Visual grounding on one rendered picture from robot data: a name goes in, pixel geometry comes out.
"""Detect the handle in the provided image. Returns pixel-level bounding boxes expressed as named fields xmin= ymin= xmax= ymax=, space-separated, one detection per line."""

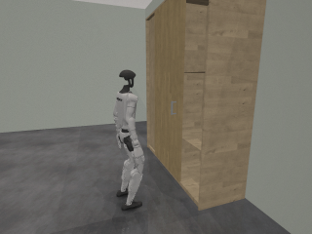
xmin=171 ymin=101 xmax=176 ymax=115

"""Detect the robot right forearm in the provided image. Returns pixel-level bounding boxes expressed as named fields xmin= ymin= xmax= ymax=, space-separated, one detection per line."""
xmin=127 ymin=118 xmax=139 ymax=148

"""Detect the right robot thigh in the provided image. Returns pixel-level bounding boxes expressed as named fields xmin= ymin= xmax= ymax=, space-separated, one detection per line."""
xmin=126 ymin=137 xmax=144 ymax=178

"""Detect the right robot upper arm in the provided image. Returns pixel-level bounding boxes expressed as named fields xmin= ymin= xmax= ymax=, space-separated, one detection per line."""
xmin=125 ymin=94 xmax=137 ymax=125

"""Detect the left robot upper arm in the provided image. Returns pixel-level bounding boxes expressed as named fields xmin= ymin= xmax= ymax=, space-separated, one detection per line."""
xmin=113 ymin=92 xmax=119 ymax=118

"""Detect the robot right hand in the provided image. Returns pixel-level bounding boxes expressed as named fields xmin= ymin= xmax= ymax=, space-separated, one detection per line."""
xmin=133 ymin=147 xmax=145 ymax=166

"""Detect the right robot foot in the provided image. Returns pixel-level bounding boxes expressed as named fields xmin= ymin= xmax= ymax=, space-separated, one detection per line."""
xmin=121 ymin=201 xmax=142 ymax=211

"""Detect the robot left hand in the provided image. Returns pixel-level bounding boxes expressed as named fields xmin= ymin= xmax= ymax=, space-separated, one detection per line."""
xmin=116 ymin=134 xmax=122 ymax=148

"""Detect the robot left forearm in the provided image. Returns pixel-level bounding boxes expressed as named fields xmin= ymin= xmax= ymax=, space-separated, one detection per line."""
xmin=113 ymin=115 xmax=122 ymax=135

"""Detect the wardrobe door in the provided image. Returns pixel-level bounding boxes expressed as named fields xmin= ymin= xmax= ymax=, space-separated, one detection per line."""
xmin=154 ymin=0 xmax=186 ymax=182
xmin=148 ymin=16 xmax=155 ymax=150

